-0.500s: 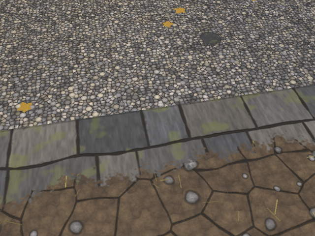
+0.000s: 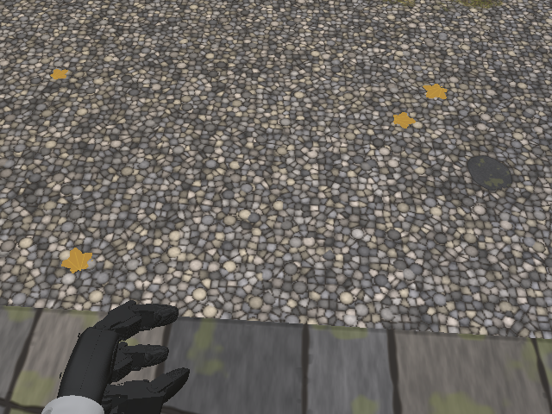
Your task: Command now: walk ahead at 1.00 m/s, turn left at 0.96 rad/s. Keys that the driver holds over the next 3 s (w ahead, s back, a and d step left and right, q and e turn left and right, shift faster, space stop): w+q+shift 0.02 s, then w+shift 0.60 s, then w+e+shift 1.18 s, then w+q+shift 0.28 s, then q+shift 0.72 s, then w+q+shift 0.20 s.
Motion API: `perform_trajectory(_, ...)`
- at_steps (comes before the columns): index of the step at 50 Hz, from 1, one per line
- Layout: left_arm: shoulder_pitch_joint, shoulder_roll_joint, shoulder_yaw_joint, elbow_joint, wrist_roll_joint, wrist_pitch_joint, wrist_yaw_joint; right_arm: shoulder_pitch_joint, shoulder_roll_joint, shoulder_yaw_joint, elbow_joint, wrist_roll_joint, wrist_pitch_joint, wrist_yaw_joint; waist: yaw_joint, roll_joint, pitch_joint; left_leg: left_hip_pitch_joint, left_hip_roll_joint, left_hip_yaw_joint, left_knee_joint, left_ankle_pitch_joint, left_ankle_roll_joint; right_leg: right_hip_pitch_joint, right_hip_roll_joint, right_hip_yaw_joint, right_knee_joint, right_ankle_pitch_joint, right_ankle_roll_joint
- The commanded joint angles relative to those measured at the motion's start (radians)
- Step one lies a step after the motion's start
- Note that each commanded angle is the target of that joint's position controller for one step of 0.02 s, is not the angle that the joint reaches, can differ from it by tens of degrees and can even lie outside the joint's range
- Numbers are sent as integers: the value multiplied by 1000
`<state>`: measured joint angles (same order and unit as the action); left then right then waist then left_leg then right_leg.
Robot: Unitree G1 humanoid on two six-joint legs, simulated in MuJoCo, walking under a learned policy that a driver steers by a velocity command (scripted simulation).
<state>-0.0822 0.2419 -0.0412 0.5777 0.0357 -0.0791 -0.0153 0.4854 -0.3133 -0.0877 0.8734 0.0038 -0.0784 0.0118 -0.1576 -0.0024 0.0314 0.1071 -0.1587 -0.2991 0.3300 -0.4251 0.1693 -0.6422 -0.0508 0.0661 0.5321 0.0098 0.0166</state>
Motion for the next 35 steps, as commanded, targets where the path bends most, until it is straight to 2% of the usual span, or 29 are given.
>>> perform_trajectory(1,355,225,92,24,-14,-19,37,-138,-233,-52,-87,-8,-20,1,294,67,-229,-279,133,-96,428,975,-21,693,52,-31,-18,-108,-33)
perform_trajectory(2,590,290,122,68,8,-20,59,-174,-143,-27,-112,-16,-34,3,385,-2,-359,-414,96,-26,731,719,-23,927,-107,97,23,-379,-63)
perform_trajectory(3,574,352,134,75,57,-22,56,-33,35,20,-149,29,-32,-1,250,-318,-464,-723,-11,87,1028,-108,-57,1146,-420,628,-119,-567,-163)
perform_trajectory(4,486,307,145,69,33,-13,39,-31,-42,30,-147,12,-21,-8,230,-326,-439,-848,59,135,1109,-13,-40,1063,-407,874,-247,-790,-216)
perform_trajectory(5,393,189,124,61,21,-10,31,-130,-85,23,-131,-15,-8,-5,228,-165,-251,-866,123,161,1075,108,-44,886,-332,687,-274,-800,-199)
perform_trajectory(6,369,139,113,82,18,-9,22,-187,-83,25,-140,-33,-3,8,218,-50,-150,-845,148,179,1024,158,-53,750,-281,529,-272,-630,-190)
perform_trajectory(7,391,125,108,112,22,-12,19,-234,-66,29,-155,-44,3,21,213,-20,-101,-827,168,175,986,155,-57,667,-241,418,-278,-487,-177)
perform_trajectory(8,426,105,100,151,20,-20,17,-246,-37,38,-176,-50,10,34,190,-43,-62,-815,180,165,958,144,-62,596,-212,343,-296,-417,-173)
perform_trajectory(10,469,86,94,203,1,-39,4,-275,-1,55,-206,-53,24,42,161,-80,-24,-844,193,150,903,119,-67,557,-201,266,-332,-314,-172)
perform_trajectory(11,479,97,96,216,-9,-47,1,-308,1,60,-226,-55,28,46,155,-80,0,-881,196,147,873,137,-72,545,-204,226,-361,-272,-175)
perform_trajectory(14,468,139,103,228,-14,-59,-2,-444,-25,73,-299,-55,24,59,141,-76,62,-883,205,183,661,291,-87,475,-175,57,-448,-133,-167)
perform_trajectory(15,462,149,104,229,-18,-59,-4,-484,-28,79,-313,-50,21,69,141,-66,75,-808,202,232,544,362,-87,431,-148,-13,-483,-93,-152)
perform_trajectory(16,501,136,98,243,-27,-59,-8,-533,-21,84,-318,-48,18,78,170,-29,85,-729,173,318,473,414,-80,403,-108,-79,-518,11,-138)
perform_trajectory(17,506,181,105,246,-27,-61,-10,-544,1,96,-333,-42,13,85,158,-77,87,-627,186,336,408,452,-65,370,-146,-73,-555,52,-147)
perform_trajectory(18,517,196,109,259,-29,-61,-11,-558,-11,94,-328,-41,13,85,158,-63,99,-599,186,353,377,472,-54,406,-153,-93,-568,136,-146)
perform_trajectory(20,562,235,112,284,-26,-55,-7,-557,-36,87,-318,-49,12,69,151,-66,64,-568,139,403,316,402,-27,578,-161,-142,-455,539,-135)
perform_trajectory(21,580,262,115,295,-24,-48,2,-511,-55,80,-307,-57,12,57,121,-102,8,-503,104,418,304,332,-11,645,-177,-158,-336,771,-127)
perform_trajectory(22,580,285,118,303,-20,-34,11,-378,-85,65,-269,-62,13,43,53,-130,-79,-361,75,413,299,266,6,666,-188,-172,-141,906,-116)
perform_trajectory(23,563,287,116,301,-22,-20,20,-168,-116,45,-200,-62,13,28,-47,-121,-182,-127,65,400,241,259,24,596,-163,-187,125,879,-103)
perform_trajectory(24,570,229,101,275,-18,-15,20,-12,-193,17,-156,-77,14,8,-89,-53,-288,135,222,222,258,74,41,378,-116,-174,478,520,-100)
perform_trajectory(25,676,61,68,223,-35,-18,-1,-38,-281,-5,-162,-89,14,-4,62,243,-408,380,529,-316,149,-171,120,1,49,-107,868,-486,-74)
perform_trajectory(26,556,177,91,194,-34,-26,8,-17,-245,-9,-167,-47,17,-4,-3,141,-434,344,523,-511,0,-181,116,-104,58,20,955,-456,-106)
perform_trajectory(27,448,175,93,167,-38,-29,9,-82,-198,-1,-135,-41,12,-8,44,89,-209,189,470,-312,-21,-30,99,-176,1,2,904,-330,-108)
perform_trajectory(28,427,146,80,164,-29,-31,5,-115,-153,6,-124,-36,2,-4,81,39,-109,30,434,-203,-44,109,94,-141,-28,-8,829,-292,-102)
perform_trajectory(29,433,131,76,174,-17,-19,0,-150,-120,13,-121,-38,-6,-4,128,15,-69,-86,391,-122,-67,165,73,-82,-54,-3,774,-290,-93)
perform_trajectory(30,474,115,72,183,-3,-3,-9,-161,-87,24,-113,-35,-11,-6,173,29,-55,-188,366,-70,-103,170,67,-15,-69,-2,735,-292,-81)
perform_trajectory(31,470,99,69,185,5,12,-18,-153,-60,31,-101,-29,-19,-6,189,48,-35,-245,352,-42,-139,170,73,10,-83,-1,694,-309,-68)
perform_trajectory(33,390,76,66,167,4,32,-33,-127,-59,29,-75,-16,-38,-4,188,47,46,-276,346,55,-217,200,60,-68,-92,1,628,-269,-56)
perform_trajectory(35,265,73,64,128,-11,34,-36,-99,-48,33,-60,-18,-50,5,163,29,112,-297,292,212,-256,409,6,-112,-65,-18,512,-134,-64)
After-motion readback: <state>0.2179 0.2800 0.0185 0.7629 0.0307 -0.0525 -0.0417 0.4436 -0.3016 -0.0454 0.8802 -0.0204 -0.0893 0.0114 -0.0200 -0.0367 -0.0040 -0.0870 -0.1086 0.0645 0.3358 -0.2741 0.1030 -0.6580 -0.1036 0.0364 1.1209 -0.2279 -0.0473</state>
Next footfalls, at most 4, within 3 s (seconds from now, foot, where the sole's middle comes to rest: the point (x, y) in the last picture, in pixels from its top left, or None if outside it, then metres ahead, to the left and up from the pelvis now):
0.04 right None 0.24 -0.16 -0.76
0.48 left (185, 359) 0.59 0.14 -0.76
0.94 right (191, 206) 1.06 0.10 -0.76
1.34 left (139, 112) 1.48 0.25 -0.76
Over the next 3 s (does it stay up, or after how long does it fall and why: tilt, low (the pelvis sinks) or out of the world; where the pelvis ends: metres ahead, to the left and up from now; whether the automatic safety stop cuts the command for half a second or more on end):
stays up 2.17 -0.43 0.02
